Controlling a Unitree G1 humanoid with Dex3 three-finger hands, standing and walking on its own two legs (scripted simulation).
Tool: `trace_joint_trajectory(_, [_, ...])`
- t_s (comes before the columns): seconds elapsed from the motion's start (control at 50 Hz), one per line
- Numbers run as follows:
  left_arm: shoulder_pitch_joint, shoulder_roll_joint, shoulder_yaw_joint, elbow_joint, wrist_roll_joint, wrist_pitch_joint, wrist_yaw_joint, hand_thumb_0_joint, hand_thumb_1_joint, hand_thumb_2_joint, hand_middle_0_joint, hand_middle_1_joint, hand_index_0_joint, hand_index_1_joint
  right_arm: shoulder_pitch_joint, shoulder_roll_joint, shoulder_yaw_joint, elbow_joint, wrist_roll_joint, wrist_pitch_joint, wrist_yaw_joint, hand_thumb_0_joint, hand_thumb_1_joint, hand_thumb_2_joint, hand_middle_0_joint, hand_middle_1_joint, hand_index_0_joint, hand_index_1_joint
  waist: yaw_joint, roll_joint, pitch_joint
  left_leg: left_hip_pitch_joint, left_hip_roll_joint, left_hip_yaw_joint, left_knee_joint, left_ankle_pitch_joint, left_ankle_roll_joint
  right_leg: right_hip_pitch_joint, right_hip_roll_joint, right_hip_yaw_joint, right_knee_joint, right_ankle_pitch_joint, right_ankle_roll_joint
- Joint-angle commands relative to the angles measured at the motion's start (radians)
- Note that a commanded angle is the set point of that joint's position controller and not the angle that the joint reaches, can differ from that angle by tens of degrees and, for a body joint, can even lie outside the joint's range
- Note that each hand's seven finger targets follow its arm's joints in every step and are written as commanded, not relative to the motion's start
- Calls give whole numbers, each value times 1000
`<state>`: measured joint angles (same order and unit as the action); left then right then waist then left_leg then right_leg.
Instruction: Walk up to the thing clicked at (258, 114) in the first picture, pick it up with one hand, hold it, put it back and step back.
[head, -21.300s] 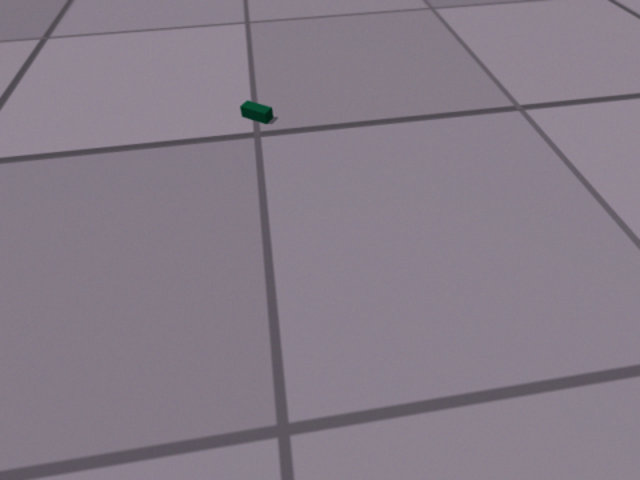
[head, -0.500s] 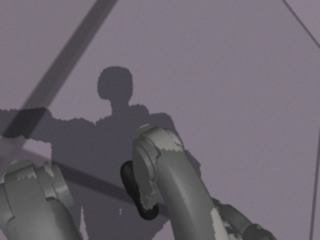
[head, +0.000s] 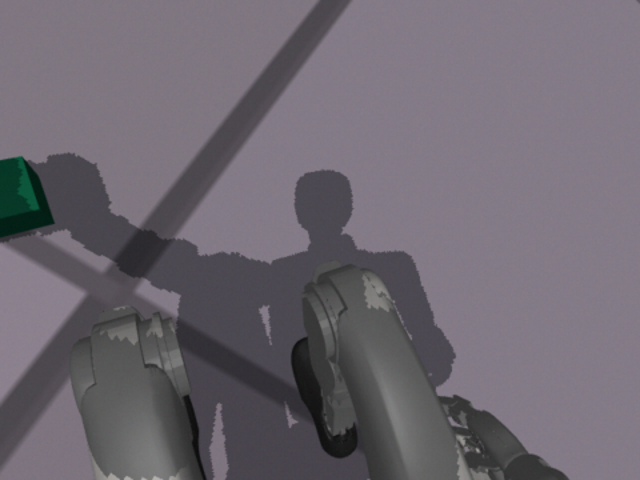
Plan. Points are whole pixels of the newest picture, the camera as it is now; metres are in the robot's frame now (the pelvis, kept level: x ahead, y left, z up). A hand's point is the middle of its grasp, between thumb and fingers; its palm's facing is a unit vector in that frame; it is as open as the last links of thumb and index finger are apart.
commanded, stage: settle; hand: left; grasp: from above
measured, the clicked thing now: out of the picture +0.46 +0.36 -0.21
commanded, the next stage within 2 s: lift in 0.16 s
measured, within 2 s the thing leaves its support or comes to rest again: neither
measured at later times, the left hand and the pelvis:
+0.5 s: hand out of the picture +0.44 +0.35 -0.11, palm faces -0.44 -0.12 -0.89, open 9.7 cm; pelvis -0.01 +0.00 +0.03, yaw +3 degrees
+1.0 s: hand out of the picture +0.37 +0.34 +0.05, palm faces -0.41 -0.14 -0.90, open 9.6 cm; pelvis -0.01 +0.00 +0.15, yaw +7 degrees
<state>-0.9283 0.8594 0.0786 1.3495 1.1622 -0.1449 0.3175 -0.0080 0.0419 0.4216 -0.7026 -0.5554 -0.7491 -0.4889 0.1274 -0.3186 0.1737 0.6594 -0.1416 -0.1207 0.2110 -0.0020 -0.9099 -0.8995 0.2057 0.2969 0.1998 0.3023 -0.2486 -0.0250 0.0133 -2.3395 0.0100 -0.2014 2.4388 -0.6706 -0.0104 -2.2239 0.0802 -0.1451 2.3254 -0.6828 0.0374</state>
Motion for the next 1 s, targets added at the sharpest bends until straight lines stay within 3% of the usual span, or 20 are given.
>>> trace_joint_trajectory(0.0, [-320, 267, 33, -198, -2, -14, 3, 0, 713, 741, -1049, -702, -1072, -681, 213, -262, -109, -10, 17, 28, -25, 0, -900, -898, 200, 299, 199, 299, -22, 368, -686, 518, 10, 99, -251, 165, 31, 338, 17, -49, -244, 221, -75])
trace_joint_trajectory(0.1, [-326, 274, 50, -230, 4, -23, -13, 0, 729, 757, -1060, -698, -1079, -681, 222, -253, -120, -12, 26, 58, -46, 0, -900, -898, 200, 300, 199, 300, 1, 375, -730, 554, 3, 111, -272, 187, 31, 343, 11, -39, -256, 233, -77])
trace_joint_trajectory(0.14, [-356, 270, 42, -245, 10, -26, -19, 0, 727, 774, -1064, -698, -1079, -685, 232, -248, -121, -9, 25, 69, -55, 0, -900, -897, 200, 300, 199, 300, -13, 376, -719, 539, 2, 117, -274, 171, 33, 353, 10, -31, -269, 219, -75])
trace_joint_trajectory(0.18, [-346, 279, 51, -240, 13, -23, -23, 0, 728, 781, -1069, -696, -1081, -686, 228, -249, -127, -9, 27, 77, -63, 0, -900, -897, 200, 300, 199, 300, 0, 370, -728, 551, 2, 118, -280, 168, 32, 342, 8, -27, -272, 210, -79])
trace_joint_trajectory(0.22, [-341, 257, 35, -231, 15, -21, -33, 0, 740, 804, -1076, -707, -1088, -698, 235, -240, -126, -7, 29, 84, -68, 0, -899, -896, 200, 300, 199, 300, -5, 366, -714, 546, 1, 121, -293, 167, 34, 353, 7, -24, -279, 208, -78])
trace_joint_trajectory(0.24, [-351, 275, 47, -248, 15, -21, -33, 0, 725, 772, -1094, -716, -1108, -703, 236, -241, -127, -11, 30, 87, -72, 0, -913, -909, 200, 300, 200, 300, -1, 366, -720, 547, -1, 121, -303, 158, 35, 349, 6, -28, -284, 200, -78])
trace_joint_trajectory(0.26, [-344, 272, 48, -245, 13, -20, -38, 0, 714, 747, -1014, -687, -1033, -651, 229, -244, -132, -11, 33, 90, -76, 0, -883, -889, 200, 300, 200, 300, 10, 370, -726, 567, -2, 116, -317, 148, 30, 328, 5, -32, -279, 186, -84])
trace_joint_trajectory(0.28, [-326, 272, 52, -238, 10, -15, -45, 0, 685, 733, -1053, -705, -1072, -686, 234, -241, -138, -13, 36, 92, -79, 0, -912, -908, 200, 300, 200, 300, 16, 376, -733, 586, -1, 120, -325, 150, 31, 332, 4, -28, -285, 187, -83])
trace_joint_trajectory(0.32, [-323, 244, 46, -256, -4, -8, -62, 0, 741, 726, -1045, -715, -1080, -680, 247, -247, -145, -14, 39, 96, -84, 0, -902, -904, 200, 300, 200, 300, 13, 388, -740, 606, -6, 118, -342, 161, 29, 331, -3, -34, -293, 202, -84])
trace_joint_trajectory(0.42, [-282, 239, 45, -339, -36, 14, -107, 0, 753, 711, -1040, -731, -1086, -685, 253, -220, -167, -22, 62, 112, -94, 0, -902, -904, 200, 300, 200, 300, 48, 387, -834, 654, -7, 134, -391, 180, 37, 401, -6, -9, -323, 224, -76])
trace_joint_trajectory(0.56, [-223, 206, 47, -473, -69, 20, -151, 0, 767, 726, -1059, -707, -1101, -666, 258, -204, -206, -35, 88, 131, -116, 0, -900, -902, 200, 300, 200, 300, 78, 347, -861, 730, -6, 143, -457, 191, 42, 433, -14, 18, -394, 226, -79])
trace_joint_trajectory(0.6, [-216, 154, 18, -498, -82, 22, -165, 0, 791, 748, -1080, -699, -1119, -662, 254, -192, -210, -38, 95, 133, -121, 0, -898, -901, 200, 300, 200, 300, 71, 353, -837, 743, -4, 138, -497, 169, 43, 427, -17, 21, -412, 214, -77])
trace_joint_trajectory(0.64, [-184, 165, 28, -518, -92, 26, -171, 0, 782, 738, -1075, -691, -1111, -656, 243, -194, -216, -45, 102, 134, -130, 0, -898, -901, 200, 300, 200, 300, 90, 331, -822, 751, -1, 128, -532, 119, 45, 423, -16, 23, -433, 177, -78])
trace_joint_trajectory(0.72, [-121, 110, 3, -562, -115, 34, -183, 0, 810, 706, -1087, -668, -1128, -627, 222, -177, -220, -63, 119, 135, -143, 0, -895, -899, 200, 300, 200, 300, 98, 315, -789, 767, 1, 113, -627, 33, 49, 472, -15, 28, -488, 131, -71])
trace_joint_trajectory(0.76, [-101, 115, 8, -617, -133, 40, -189, 0, 815, 689, -1076, -681, -1126, -632, 219, -172, -222, -73, 126, 135, -152, 0, -895, -899, 200, 300, 200, 300, 109, 284, -821, 798, -1, 126, -650, 45, 52, 535, -14, 39, -538, 133, -69])
trace_joint_trajectory(0.82, [-37, 74, -5, -652, -154, 54, -197, 0, 829, 663, -1078, -662, -1132, -608, 205, -158, -227, -76, 134, 135, -165, 0, -893, -898, 200, 300, 200, 300, 119, 256, -825, 858, 1, 129, -688, 86, 51, 594, -15, 46, -584, 165, -66])
trace_joint_trajectory(0.88, [-32, 66, -7, -723, -159, 71, -196, 0, 836, 665, -1073, -672, -1131, -614, 188, -154, -233, -79, 144, 136, -180, 0, -891, -896, 200, 300, 200, 300, 119, 283, -816, 930, 5, 120, -760, 85, 46, 637, -20, 51, -626, 172, -64])
trace_joint_trajectory(0.92, [11, 69, 7, -730, -162, 86, -194, 0, 826, 667, -1080, -653, -1129, -604, 178, -146, -238, -83, 148, 140, -190, 0, -892, -896, 200, 300, 200, 300, 130, 241, -805, 965, 7, 122, -799, 69, 48, 683, -17, 55, -680, 155, -61])
trace_joint_trajectory(0.96, [39, 19, -24, -773, -164, 95, -199, 0, 836, 659, -1091, -646, -1141, -597, 170, -132, -236, -85, 151, 141, -198, 0, -893, -897, 200, 300, 200, 300, 129, 262, -804, 1011, 5, 130, -846, 85, 45, 743, -18, 62, -725, 169, -61])
trace_joint_trajectory(0.98, [75, 37, 3, -770, -171, 104, -198, 0, 847, 660, -1095, -650, -1147, -599, 160, -134, -241, -85, 154, 141, -204, 0, -891, -896, 200, 300, 200, 300, 144, 232, -805, 1044, 7, 126, -870, 88, 46, 764, -19, 64, -747, 169, -59])
